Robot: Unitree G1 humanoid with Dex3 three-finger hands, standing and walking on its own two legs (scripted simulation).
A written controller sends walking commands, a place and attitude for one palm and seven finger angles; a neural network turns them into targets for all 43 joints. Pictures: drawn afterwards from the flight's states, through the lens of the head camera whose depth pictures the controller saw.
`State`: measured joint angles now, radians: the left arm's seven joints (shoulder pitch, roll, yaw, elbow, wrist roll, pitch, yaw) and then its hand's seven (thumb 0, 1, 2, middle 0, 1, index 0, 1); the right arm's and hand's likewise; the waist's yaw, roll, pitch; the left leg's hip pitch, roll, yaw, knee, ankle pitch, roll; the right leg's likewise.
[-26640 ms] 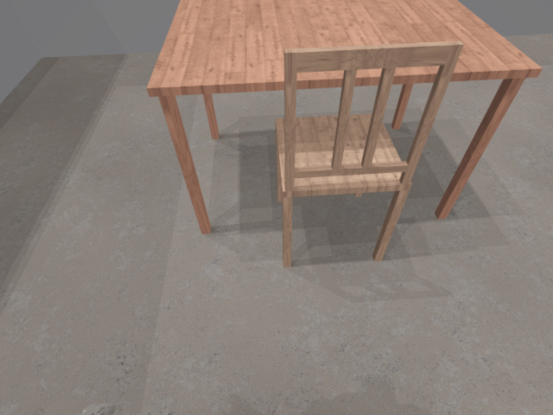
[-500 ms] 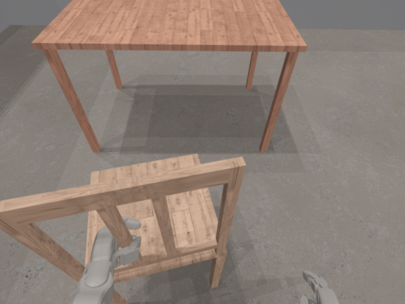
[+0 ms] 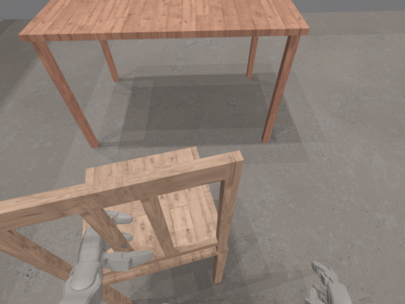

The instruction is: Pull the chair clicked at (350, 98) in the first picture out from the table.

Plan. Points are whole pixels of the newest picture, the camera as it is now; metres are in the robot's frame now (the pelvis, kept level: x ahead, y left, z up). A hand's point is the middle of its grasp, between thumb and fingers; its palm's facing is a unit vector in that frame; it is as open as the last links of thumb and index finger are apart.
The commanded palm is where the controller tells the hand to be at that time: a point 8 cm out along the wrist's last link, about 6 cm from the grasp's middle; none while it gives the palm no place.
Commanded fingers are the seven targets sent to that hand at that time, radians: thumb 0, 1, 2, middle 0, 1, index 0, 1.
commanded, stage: open the thumb and straighten the fingers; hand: left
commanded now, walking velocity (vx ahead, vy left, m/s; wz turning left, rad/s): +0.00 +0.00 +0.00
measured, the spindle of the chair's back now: (116, 240) +0.25 +0.19 -0.04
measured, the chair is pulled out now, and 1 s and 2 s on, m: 0.65 0.65 0.65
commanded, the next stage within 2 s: draw the fingers out of the gap in 0.40 s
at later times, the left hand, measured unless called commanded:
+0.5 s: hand (124, 249) +0.24 +0.17 -0.05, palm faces +0.12 -0.97 -0.19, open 17.3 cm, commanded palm +0.21 +0.23 -0.02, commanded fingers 0.00 -0.55 0.20 0.00 0.00 0.00 0.00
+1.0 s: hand (116, 288) +0.17 +0.17 -0.05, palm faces +0.15 -0.97 -0.19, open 17.5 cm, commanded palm +0.13 +0.22 -0.02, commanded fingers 0.00 -0.55 0.20 0.00 0.00 0.00 0.00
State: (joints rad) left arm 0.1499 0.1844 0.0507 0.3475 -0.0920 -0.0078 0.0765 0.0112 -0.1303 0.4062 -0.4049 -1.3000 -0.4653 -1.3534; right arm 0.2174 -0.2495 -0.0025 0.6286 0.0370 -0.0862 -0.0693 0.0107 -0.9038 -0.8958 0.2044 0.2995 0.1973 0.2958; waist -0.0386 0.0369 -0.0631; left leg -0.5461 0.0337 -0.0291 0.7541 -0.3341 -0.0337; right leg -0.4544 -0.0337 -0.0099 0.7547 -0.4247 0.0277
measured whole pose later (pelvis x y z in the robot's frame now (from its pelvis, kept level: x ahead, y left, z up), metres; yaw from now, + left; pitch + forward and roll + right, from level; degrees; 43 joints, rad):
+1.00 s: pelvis +0.01 +0.00 -0.02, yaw +2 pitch +11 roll -1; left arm 0.59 0.19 0.01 -0.10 -0.09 0.10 0.07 -0.02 -0.54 0.21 -0.01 0.00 -0.01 0.00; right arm 0.24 -0.21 -0.01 0.53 0.03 -0.10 -0.11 0.01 -0.90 -0.90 0.21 0.30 0.20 0.30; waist -0.03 0.04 -0.16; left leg -0.70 0.03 -0.07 0.94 -0.43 -0.04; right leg -0.58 -0.04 -0.04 0.92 -0.53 0.02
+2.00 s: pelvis +0.00 +0.00 -0.02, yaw +1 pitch +5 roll -2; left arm 0.73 0.32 0.18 -0.41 -0.14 -0.08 0.01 -0.02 -0.41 0.27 -0.03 -0.03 -0.02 -0.03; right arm 0.23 -0.19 0.00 0.55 0.06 -0.13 -0.14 0.01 -0.90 -0.90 0.20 0.30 0.20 0.30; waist 0.03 0.06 -0.13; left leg -0.59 0.05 -0.07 0.91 -0.42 -0.05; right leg -0.46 -0.01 -0.04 0.86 -0.50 0.02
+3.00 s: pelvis +0.03 -0.03 +0.02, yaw +3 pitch -3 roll +0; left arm 0.63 0.40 0.17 -0.39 -0.10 0.23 0.16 0.01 0.89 0.90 -0.27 -0.32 -0.31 -0.30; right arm 0.20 -0.24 0.04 0.69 0.03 -0.26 -0.10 0.01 -0.90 -0.90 0.20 0.30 0.20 0.30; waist 0.08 0.07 0.03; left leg -0.21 0.04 -0.07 0.58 -0.32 -0.07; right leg -0.10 -0.03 -0.07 0.57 -0.42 0.00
